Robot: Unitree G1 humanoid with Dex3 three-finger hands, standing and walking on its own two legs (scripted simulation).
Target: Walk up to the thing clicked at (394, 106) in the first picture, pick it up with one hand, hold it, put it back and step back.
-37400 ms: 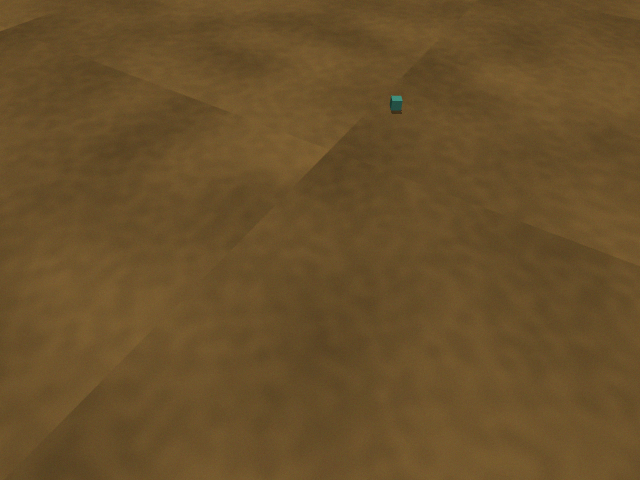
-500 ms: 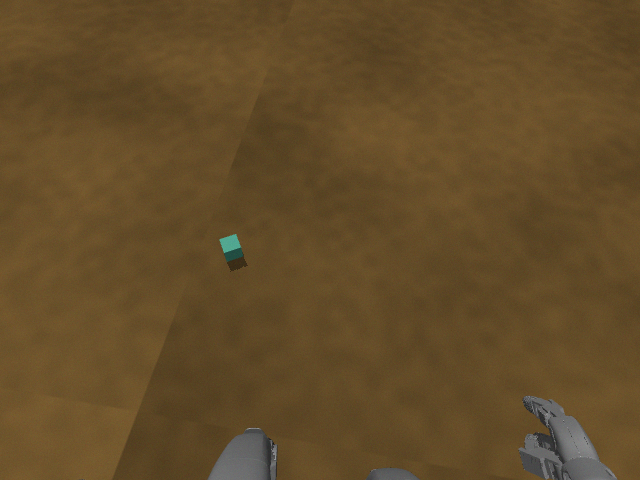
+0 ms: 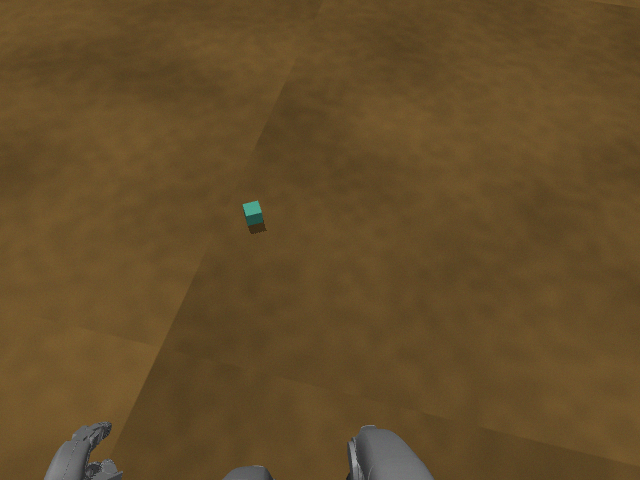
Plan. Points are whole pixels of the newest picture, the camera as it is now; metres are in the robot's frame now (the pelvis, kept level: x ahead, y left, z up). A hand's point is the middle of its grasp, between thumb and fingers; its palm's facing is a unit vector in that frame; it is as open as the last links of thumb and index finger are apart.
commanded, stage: step back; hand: left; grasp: from above
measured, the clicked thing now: (252, 213) +1.04 +0.20 -0.73
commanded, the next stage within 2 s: stand in 1.12 s
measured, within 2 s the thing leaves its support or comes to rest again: neither
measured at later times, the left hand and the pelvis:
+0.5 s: hand out of the picture -0.02 +0.27 -0.14, palm faces -0.02 -0.92 -0.39, open 7.4 cm; pelvis -0.07 +0.00 +0.00, yaw -2 degrees
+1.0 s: hand out of the picture +0.10 +0.24 -0.13, palm faces -0.03 -0.94 -0.35, open 7.4 cm; pelvis -0.02 -0.01 +0.01, yaw -2 degrees
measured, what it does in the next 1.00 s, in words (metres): steps on the spot: right foot, then left foot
